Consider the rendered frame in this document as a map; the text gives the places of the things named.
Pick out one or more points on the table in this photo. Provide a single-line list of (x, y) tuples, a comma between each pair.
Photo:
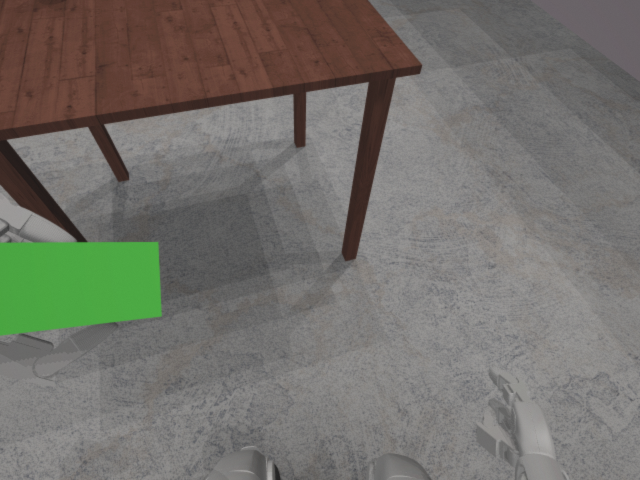
[(68, 64)]

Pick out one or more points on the left robot shin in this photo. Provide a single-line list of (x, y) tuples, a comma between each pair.
[(251, 448)]

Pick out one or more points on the robot left hand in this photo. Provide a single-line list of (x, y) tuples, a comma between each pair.
[(29, 358)]

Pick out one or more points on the robot right forearm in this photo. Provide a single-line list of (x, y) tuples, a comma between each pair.
[(539, 467)]

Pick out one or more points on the robot left thigh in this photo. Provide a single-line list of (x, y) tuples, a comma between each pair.
[(243, 465)]

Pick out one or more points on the robot right hand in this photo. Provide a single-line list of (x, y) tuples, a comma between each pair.
[(524, 428)]

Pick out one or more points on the sponge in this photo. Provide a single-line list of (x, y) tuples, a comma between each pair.
[(53, 285)]

